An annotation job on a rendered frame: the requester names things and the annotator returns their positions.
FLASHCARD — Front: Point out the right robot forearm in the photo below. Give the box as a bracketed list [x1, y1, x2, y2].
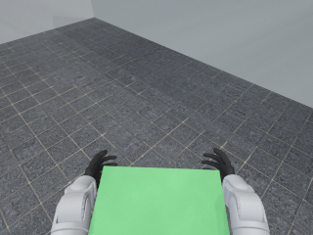
[222, 174, 270, 235]

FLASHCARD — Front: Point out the robot right hand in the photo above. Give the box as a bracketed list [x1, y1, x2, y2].
[201, 148, 235, 185]

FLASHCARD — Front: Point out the left robot forearm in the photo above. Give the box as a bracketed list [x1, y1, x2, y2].
[50, 175, 97, 235]

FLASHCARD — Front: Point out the carton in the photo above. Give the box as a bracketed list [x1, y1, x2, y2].
[88, 165, 230, 235]

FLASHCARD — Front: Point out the robot left hand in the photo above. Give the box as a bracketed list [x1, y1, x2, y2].
[84, 150, 117, 190]

